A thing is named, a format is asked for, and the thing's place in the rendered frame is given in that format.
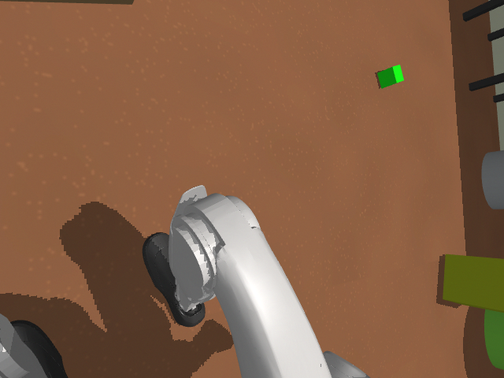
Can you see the right robot foot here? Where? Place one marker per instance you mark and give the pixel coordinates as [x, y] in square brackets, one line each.
[156, 259]

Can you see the left robot foot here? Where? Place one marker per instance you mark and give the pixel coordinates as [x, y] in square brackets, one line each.
[42, 347]

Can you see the right robot hand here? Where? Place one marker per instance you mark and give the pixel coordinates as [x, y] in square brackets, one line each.
[341, 368]

